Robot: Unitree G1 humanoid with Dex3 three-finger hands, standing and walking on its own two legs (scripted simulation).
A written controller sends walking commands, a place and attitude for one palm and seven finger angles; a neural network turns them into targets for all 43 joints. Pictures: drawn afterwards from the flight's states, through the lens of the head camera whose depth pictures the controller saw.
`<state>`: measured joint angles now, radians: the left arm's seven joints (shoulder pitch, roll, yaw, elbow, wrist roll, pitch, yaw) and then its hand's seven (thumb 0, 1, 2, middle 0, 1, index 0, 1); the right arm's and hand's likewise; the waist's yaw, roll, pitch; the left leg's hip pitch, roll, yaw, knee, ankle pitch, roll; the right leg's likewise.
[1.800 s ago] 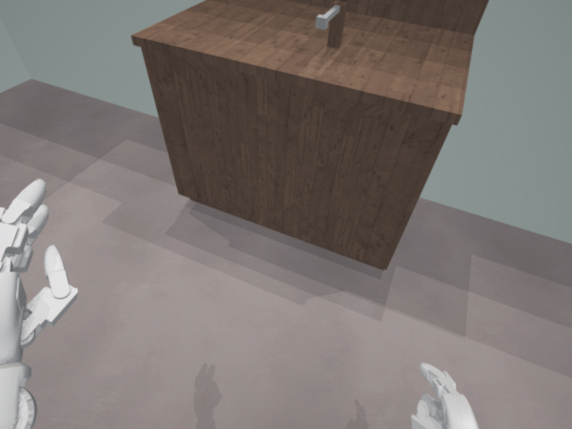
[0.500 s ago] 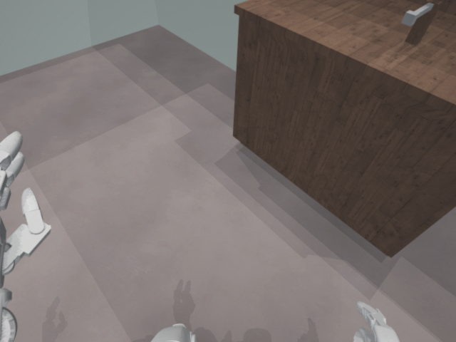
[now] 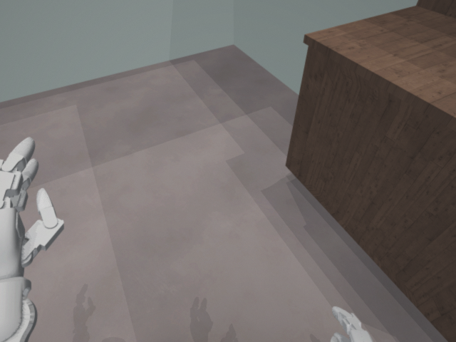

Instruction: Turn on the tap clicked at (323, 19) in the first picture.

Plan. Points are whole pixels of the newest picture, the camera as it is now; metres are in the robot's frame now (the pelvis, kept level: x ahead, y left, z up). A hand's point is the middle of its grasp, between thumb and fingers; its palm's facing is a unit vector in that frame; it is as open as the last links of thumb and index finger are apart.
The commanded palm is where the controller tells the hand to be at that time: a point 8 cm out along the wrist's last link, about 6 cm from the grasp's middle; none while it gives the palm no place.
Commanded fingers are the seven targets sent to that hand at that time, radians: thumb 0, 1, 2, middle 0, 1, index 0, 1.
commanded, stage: walk to a spot facing it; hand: left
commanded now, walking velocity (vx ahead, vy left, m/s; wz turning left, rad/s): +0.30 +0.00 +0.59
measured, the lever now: out of the picture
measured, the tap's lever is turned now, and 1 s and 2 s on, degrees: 0 0 0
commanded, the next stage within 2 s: turn to face it in 0.34 s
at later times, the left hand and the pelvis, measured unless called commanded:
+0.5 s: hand (51, 159) +0.30 +0.29 +0.20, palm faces +0.54 -0.74 -0.40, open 7.4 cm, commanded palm +0.23 +0.32 +0.19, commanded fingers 0.00 0.90 0.90 -0.20 -0.30 -0.20 -0.30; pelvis +0.12 +0.02 +0.01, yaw +12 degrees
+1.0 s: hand (136, 124) +0.39 +0.19 +0.20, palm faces +0.36 -0.82 -0.44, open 7.4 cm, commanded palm +0.33 +0.25 +0.19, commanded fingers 0.00 0.90 0.90 -0.20 -0.30 -0.20 -0.30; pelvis +0.17 -0.03 +0.01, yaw +1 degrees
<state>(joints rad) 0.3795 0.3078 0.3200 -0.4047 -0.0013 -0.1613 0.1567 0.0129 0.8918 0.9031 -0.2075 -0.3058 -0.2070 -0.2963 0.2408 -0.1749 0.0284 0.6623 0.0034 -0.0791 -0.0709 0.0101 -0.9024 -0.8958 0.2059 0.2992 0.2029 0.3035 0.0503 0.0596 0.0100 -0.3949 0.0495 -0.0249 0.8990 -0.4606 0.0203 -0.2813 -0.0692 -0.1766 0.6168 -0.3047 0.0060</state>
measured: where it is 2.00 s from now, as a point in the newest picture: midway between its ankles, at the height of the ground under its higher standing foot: outside the picture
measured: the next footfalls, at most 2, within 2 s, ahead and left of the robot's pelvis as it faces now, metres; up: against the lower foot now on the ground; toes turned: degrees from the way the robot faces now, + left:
left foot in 0.30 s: +0.21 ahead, +0.14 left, +0.00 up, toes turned +17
right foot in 0.70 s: +0.28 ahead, -0.11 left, +0.00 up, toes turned +3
